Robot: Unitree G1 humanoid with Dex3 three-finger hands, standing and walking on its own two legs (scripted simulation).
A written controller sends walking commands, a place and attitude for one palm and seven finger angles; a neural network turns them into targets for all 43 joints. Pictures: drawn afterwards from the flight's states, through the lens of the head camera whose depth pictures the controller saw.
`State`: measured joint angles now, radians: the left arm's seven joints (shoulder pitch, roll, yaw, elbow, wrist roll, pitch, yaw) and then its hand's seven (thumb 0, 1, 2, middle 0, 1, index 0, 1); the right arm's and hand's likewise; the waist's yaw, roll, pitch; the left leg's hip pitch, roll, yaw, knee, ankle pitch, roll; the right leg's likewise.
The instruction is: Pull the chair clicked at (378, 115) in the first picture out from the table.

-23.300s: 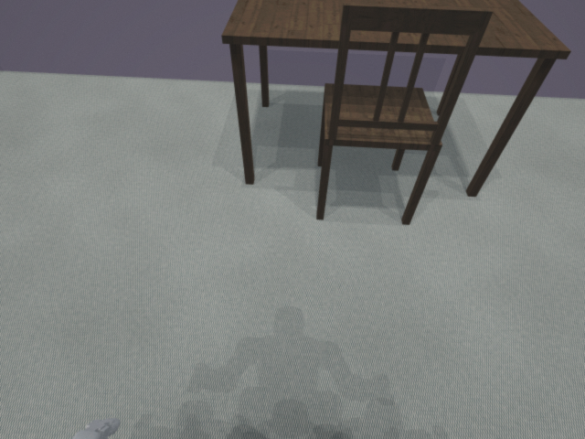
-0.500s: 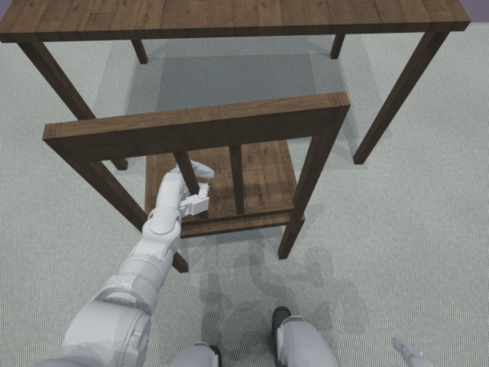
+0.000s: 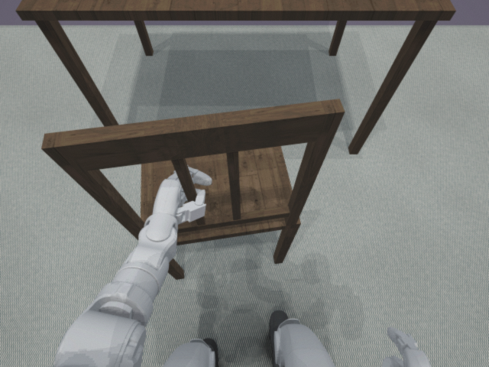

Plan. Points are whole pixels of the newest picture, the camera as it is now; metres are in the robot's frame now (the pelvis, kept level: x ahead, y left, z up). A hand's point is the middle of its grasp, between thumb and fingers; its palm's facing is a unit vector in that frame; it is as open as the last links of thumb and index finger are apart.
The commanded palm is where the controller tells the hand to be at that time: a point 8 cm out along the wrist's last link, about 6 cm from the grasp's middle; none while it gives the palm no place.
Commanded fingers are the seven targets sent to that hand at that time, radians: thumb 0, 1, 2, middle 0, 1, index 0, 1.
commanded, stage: step backward, pulling the chair out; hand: left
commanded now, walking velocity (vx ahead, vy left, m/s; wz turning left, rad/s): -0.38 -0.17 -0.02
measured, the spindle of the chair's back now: (191, 195) +0.41 +0.10 -0.07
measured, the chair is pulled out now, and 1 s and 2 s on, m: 0.35 0.54 0.60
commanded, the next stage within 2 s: stop walking, hand still on the chair in 0.84 s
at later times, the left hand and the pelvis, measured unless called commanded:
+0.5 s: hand (186, 252) +0.29 +0.10 -0.05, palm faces -0.09 -0.98 -0.16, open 4.9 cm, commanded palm +0.30 +0.15 -0.05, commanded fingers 0.00 0.90 0.90 -0.50 -1.45 -0.50 -1.45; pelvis -0.08 +0.01 +0.00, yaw -1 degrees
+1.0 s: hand (173, 312) +0.20 +0.11 -0.05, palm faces -0.10 -0.98 -0.16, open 5.0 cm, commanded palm +0.19 +0.17 -0.03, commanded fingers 0.00 0.90 0.90 -0.50 -1.45 -0.50 -1.45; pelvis -0.17 +0.02 +0.01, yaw -4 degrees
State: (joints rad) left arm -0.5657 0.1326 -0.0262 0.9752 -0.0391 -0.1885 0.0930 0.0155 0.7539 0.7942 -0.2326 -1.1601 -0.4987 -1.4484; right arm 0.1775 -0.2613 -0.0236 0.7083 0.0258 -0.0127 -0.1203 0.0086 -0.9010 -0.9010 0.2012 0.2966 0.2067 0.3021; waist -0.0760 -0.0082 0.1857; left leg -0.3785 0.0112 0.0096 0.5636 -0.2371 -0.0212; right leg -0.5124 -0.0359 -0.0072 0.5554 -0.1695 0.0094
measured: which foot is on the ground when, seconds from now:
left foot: down 0.00-0.16, up 0.18-0.30, down 0.32-0.62, up 0.64-0.76, down 0.78-1.00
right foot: down 0.00-0.36, up 0.38-0.50, down 0.52-0.82, up 0.84-1.00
